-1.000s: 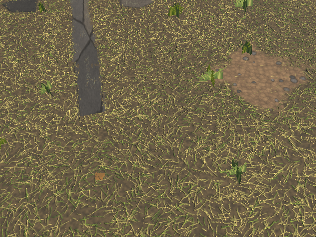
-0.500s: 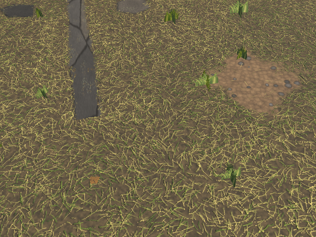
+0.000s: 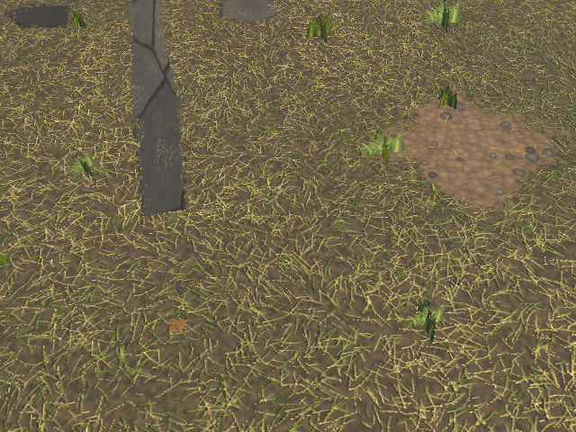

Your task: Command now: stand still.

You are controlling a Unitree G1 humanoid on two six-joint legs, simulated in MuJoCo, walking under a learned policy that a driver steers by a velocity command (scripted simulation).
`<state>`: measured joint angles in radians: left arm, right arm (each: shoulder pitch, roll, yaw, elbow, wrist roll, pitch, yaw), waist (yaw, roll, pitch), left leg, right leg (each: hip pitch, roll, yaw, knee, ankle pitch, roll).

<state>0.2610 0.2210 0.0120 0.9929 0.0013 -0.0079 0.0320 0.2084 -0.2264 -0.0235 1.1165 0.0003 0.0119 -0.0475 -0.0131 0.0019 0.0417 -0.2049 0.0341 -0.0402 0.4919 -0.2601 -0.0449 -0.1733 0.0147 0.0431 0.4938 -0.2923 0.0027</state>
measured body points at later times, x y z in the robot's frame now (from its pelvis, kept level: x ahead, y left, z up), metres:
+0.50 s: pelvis +0.00 +0.01 +0.00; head +0.01 +0.01 +0.45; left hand +0.00 +0.25 -0.16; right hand +0.00 -0.24 -0.16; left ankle +0.00 +0.15 -0.74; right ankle -0.02 -0.12 -0.74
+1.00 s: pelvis +0.15 +0.03 +0.00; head +0.17 +0.04 +0.45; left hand +0.33 +0.26 -0.11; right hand +0.01 -0.19 -0.13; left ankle +0.00 +0.15 -0.74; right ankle +0.28 -0.10 -0.68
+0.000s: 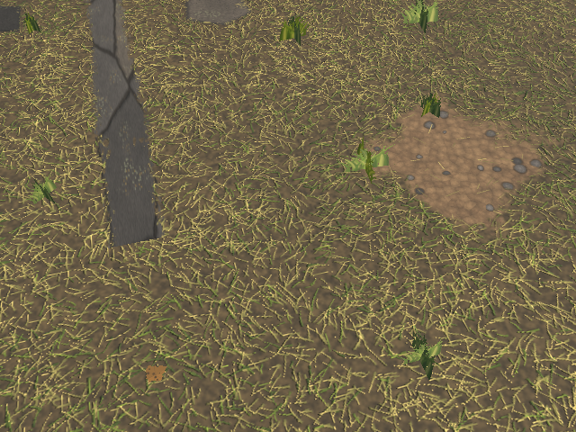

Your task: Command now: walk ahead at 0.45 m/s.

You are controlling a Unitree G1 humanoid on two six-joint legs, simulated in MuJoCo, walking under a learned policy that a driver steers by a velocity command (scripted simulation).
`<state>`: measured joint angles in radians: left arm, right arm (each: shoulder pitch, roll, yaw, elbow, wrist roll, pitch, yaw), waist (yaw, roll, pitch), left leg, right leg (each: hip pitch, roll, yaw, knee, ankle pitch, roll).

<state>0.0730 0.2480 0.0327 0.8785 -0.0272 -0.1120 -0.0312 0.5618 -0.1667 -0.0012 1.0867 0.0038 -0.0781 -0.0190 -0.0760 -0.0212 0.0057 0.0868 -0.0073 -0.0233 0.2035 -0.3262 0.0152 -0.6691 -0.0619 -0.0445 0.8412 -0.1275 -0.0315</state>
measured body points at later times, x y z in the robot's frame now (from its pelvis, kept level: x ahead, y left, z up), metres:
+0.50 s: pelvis +0.27 -0.03 +0.01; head +0.29 -0.02 +0.45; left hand +0.23 +0.22 -0.14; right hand +0.45 -0.27 -0.11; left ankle +0.41 +0.14 -0.68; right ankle +0.23 -0.13 -0.74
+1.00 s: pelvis +0.39 +0.01 -0.01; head +0.39 +0.00 +0.44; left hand +0.39 +0.28 -0.15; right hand +0.54 -0.21 -0.14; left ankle +0.43 +0.12 -0.74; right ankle +0.41 -0.13 -0.74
